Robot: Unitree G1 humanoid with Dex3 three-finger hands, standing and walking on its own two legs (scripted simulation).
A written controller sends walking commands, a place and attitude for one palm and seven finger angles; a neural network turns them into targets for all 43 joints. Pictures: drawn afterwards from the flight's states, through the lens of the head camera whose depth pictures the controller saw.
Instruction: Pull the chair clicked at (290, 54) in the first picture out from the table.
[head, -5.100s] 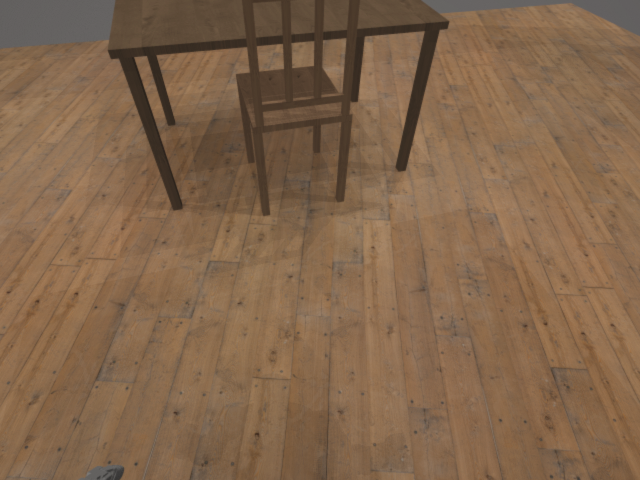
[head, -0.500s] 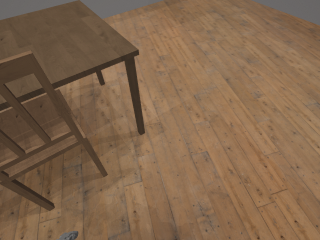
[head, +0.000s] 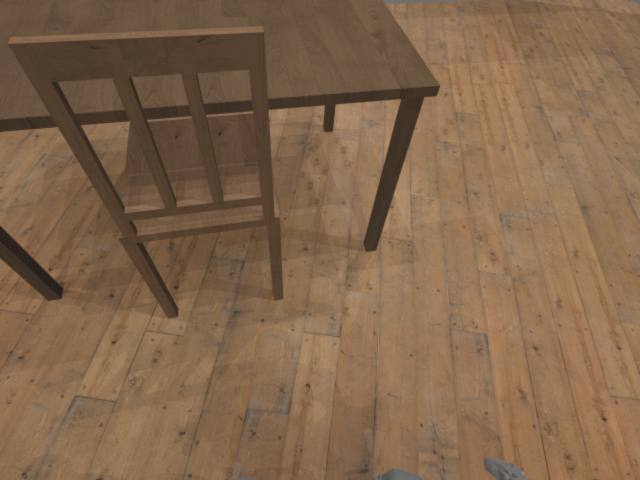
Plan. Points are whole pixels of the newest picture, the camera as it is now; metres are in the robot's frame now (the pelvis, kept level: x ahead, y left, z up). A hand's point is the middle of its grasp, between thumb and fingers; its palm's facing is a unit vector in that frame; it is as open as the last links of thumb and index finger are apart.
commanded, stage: turn to face it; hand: left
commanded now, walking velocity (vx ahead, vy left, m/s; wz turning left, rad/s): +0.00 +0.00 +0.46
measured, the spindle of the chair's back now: (150, 150) +0.65 +0.38 -0.06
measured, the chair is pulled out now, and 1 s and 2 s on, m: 0.00 0.00 0.00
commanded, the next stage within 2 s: take the last steps up to it in 0.40 s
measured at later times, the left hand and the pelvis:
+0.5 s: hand out of the picture +0.04 +0.17 -0.13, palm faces +0.20 -0.94 -0.29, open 7.3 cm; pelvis +0.00 -0.04 +0.01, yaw +12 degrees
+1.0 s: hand out of the picture +0.02 +0.20 -0.16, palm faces +0.29 -0.94 -0.20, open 7.4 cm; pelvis +0.06 +0.01 +0.02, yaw +16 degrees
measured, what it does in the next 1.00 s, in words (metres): steps on the spot, turning left: right foot, then left foot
